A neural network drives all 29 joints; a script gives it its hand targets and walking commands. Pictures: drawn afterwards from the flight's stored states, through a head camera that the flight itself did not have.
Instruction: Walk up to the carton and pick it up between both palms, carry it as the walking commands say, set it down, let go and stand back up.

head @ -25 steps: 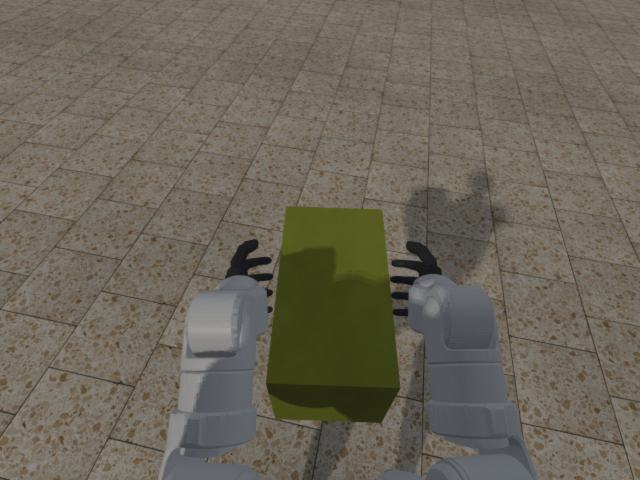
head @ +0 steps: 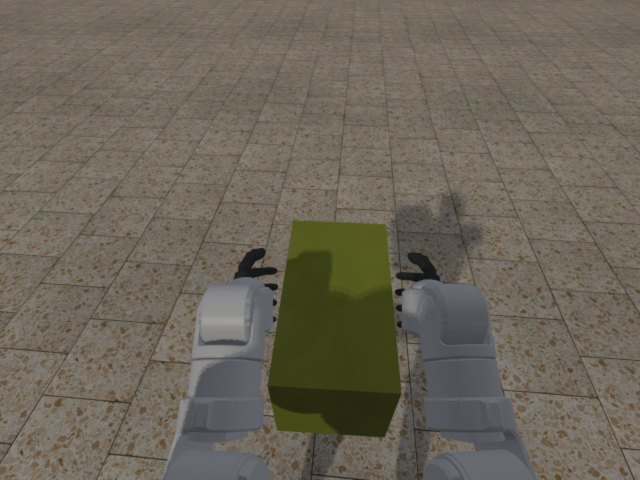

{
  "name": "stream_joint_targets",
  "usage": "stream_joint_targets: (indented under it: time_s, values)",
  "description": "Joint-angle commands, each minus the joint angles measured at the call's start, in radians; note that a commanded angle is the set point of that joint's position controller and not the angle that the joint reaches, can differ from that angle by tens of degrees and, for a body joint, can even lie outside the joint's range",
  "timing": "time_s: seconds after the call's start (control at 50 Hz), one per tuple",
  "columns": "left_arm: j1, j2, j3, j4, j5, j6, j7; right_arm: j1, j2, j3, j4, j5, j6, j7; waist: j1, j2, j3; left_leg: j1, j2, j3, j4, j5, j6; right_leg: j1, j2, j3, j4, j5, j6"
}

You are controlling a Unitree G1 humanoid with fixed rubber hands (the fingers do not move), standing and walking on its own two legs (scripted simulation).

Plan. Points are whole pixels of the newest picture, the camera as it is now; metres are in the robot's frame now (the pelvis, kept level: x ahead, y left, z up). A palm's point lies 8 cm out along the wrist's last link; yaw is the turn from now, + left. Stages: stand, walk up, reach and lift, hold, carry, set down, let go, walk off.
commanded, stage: carry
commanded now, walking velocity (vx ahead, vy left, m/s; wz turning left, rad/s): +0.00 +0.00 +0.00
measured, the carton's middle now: (335, 320) +0.34 -0.02 +0.00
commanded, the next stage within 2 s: none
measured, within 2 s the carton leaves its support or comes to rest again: neither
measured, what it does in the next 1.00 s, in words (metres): stands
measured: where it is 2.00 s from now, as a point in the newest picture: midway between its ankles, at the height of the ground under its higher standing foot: outside the picture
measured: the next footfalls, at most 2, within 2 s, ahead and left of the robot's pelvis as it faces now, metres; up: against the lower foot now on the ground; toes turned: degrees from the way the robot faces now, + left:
none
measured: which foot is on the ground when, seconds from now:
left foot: down 0.00-1.00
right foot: down 0.00-1.00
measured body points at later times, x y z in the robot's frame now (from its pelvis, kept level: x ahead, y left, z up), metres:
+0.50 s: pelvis -0.02 +0.01 +0.01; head -0.04 +0.01 +0.46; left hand +0.30 +0.12 +0.10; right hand +0.30 -0.11 +0.10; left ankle +0.06 +0.11 -0.72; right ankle +0.02 -0.10 -0.72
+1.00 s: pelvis +0.01 +0.00 +0.01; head -0.01 +0.01 +0.46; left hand +0.32 +0.12 +0.10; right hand +0.32 -0.11 +0.09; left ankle +0.06 +0.11 -0.72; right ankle +0.02 -0.10 -0.72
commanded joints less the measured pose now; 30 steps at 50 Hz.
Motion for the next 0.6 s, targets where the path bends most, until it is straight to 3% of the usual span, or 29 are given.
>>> stream_joint_targets:
  time_s: [0.0, 0.04, 0.08, 0.1, 0.12, 0.14, 0.16, 0.18, 0.2, 0.22, 0.26, 0.28, 0.3, 0.32, 0.34, 0.4, 0.58]
  values:
    - [-0.535, -1.097, -0.521, -0.026, -0.459, -0.014, -0.303, -0.59, 1.08, 0.501, -0.026, 0.419, -0.032, 0.479, 0.043, 0.186, -0.206, 0.032, 0.157, -0.24, -0.407, -0.49, -0.002, 0.035, 0.055, -0.063, 0.046, -0.147, -0.018]
    - [-0.545, -1.11, -0.529, -0.012, -0.478, -0.014, -0.306, -0.577, 1.068, 0.48, -0.019, 0.399, -0.033, 0.474, 0.055, 0.227, -0.252, -0.03, 0.191, -0.213, -0.482, -0.529, 0.004, 0.142, 0.077, -0.071, 0.172, -0.1, -0.026]
    - [-0.555, -1.123, -0.544, -0.02, -0.507, -0.011, -0.309, -0.557, 1.061, 0.465, -0.034, 0.378, -0.039, 0.462, 0.06, 0.204, -0.274, 0.046, 0.15, -0.137, -0.424, -0.45, -0.006, 0.138, 0.082, -0.079, 0.001, -0.101, -0.038]
    - [-0.553, -1.122, -0.551, -0.03, -0.523, -0.01, -0.311, -0.536, 1.06, 0.459, -0.037, 0.368, -0.043, 0.455, 0.056, 0.167, -0.279, 0.111, 0.127, -0.116, -0.361, -0.384, -0.011, 0.12, 0.08, -0.075, -0.117, -0.111, -0.045]
    - [-0.544, -1.116, -0.551, -0.031, -0.531, -0.009, -0.313, -0.505, 1.062, 0.453, -0.03, 0.358, -0.047, 0.448, 0.05, 0.086, -0.289, 0.17, 0.106, -0.106, -0.26, -0.314, -0.011, 0.101, 0.045, -0.02, -0.247, -0.131, -0.056]
    - [-0.509, -1.115, -0.538, 0.0, -0.516, -0.006, -0.319, -0.482, 1.066, 0.457, -0.019, 0.344, -0.048, 0.445, 0.045, -0.047, -0.264, 0.134, 0.036, -0.036, -0.144, -0.21, -0.035, 0.062, -0.048, 0.125, -0.31, -0.223, -0.089]
    - [-0.504, -1.121, -0.537, 0.003, -0.519, -0.005, -0.327, -0.501, 1.072, 0.474, -0.046, 0.35, -0.054, 0.442, 0.039, -0.133, -0.226, 0.139, -0.004, 0.003, -0.025, -0.123, -0.034, -0.031, -0.142, 0.246, -0.411, -0.325, -0.11]
    - [-0.51, -1.125, -0.533, -0.002, -0.524, -0.004, -0.333, -0.533, 1.077, 0.492, -0.08, 0.357, -0.058, 0.438, 0.038, -0.161, -0.22, 0.169, -0.016, 0.008, 0.093, -0.096, -0.026, -0.091, -0.188, 0.259, -0.445, -0.346, -0.117]
    - [-0.507, -1.123, -0.524, 0.007, -0.519, 0.0, -0.337, -0.549, 1.078, 0.503, -0.092, 0.36, -0.058, 0.437, 0.038, -0.153, -0.21, 0.179, -0.026, -0.002, 0.171, -0.082, -0.02, -0.123, -0.207, 0.245, -0.456, -0.331, -0.125]
    - [-0.505, -1.123, -0.52, 0.011, -0.513, 0.001, -0.338, -0.563, 1.082, 0.514, -0.102, 0.368, -0.059, 0.439, 0.033, -0.126, -0.204, 0.192, -0.018, -0.018, 0.145, -0.07, -0.009, -0.122, -0.199, 0.201, -0.426, -0.268, -0.117]
    - [-0.478, -1.117, -0.515, -0.005, -0.493, -0.004, -0.33, -0.586, 1.085, 0.539, -0.136, 0.397, -0.056, 0.444, 0.034, -0.09, -0.225, 0.204, -0.004, -0.024, -0.073, -0.049, 0.001, -0.013, -0.138, 0.113, -0.305, -0.059, -0.084]
    - [-0.454, -1.114, -0.512, -0.014, -0.482, -0.008, -0.323, -0.591, 1.081, 0.548, -0.15, 0.407, -0.051, 0.449, 0.038, -0.089, -0.265, 0.247, 0.033, -0.055, -0.126, 0.0, 0.0, 0.029, -0.126, 0.103, -0.249, 0.071, -0.064]
    - [-0.427, -1.106, -0.505, -0.005, -0.47, -0.01, -0.317, -0.572, 1.064, 0.54, -0.131, 0.407, -0.047, 0.455, 0.045, -0.028, -0.287, 0.276, 0.098, -0.147, -0.143, 0.06, 0.017, 0.006, -0.094, 0.089, -0.213, 0.118, -0.038]
    - [-0.426, -1.099, -0.509, -0.003, -0.463, -0.008, -0.313, -0.54, 1.054, 0.53, -0.094, 0.401, -0.044, 0.46, 0.049, 0.049, -0.293, 0.222, 0.128, -0.19, -0.199, 0.037, 0.032, 0.058, -0.065, 0.057, -0.191, 0.08, -0.024]
    - [-0.435, -1.097, -0.516, -0.021, -0.462, -0.012, -0.31, -0.534, 1.057, 0.532, -0.085, 0.405, -0.042, 0.464, 0.049, 0.062, -0.295, 0.188, 0.137, -0.196, -0.234, -0.01, 0.034, 0.097, -0.056, 0.045, -0.176, 0.066, -0.024]
    - [-0.457, -1.094, -0.536, -0.061, -0.469, -0.021, -0.306, -0.529, 1.08, 0.539, -0.083, 0.416, -0.044, 0.47, 0.045, 0.026, -0.279, 0.162, 0.111, -0.145, -0.242, -0.089, 0.017, 0.114, -0.067, 0.063, -0.207, 0.055, -0.038]
    - [-0.438, -1.098, -0.557, -0.069, -0.489, -0.022, -0.316, -0.501, 1.076, 0.535, -0.093, 0.393, -0.057, 0.465, 0.04, 0.01, -0.284, 0.215, 0.096, -0.112, -0.182, -0.022, 0.019, 0.073, -0.081, 0.086, -0.237, 0.077, -0.046]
